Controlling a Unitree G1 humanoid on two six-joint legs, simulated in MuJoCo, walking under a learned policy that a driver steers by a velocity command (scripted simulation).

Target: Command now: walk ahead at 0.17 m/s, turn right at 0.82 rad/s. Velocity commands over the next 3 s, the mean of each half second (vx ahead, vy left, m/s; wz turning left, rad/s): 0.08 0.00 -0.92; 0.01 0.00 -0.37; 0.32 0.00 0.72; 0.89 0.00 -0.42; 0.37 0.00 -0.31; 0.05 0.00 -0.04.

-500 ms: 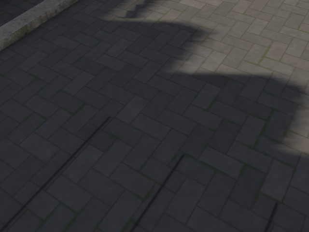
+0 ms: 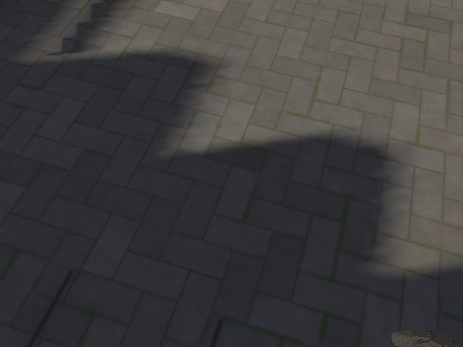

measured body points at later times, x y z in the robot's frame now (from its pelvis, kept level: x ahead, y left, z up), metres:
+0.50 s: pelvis +0.09 -0.03 +0.01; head +0.14 -0.07 +0.45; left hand +0.36 +0.18 -0.07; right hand +0.17 -0.37 -0.09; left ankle +0.18 +0.11 -0.67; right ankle +0.11 -0.14 -0.73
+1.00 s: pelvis +0.11 -0.01 +0.01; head +0.15 -0.03 +0.45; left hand +0.42 +0.08 -0.08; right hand +0.04 -0.31 -0.11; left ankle +0.23 +0.07 -0.73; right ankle +0.02 -0.10 -0.73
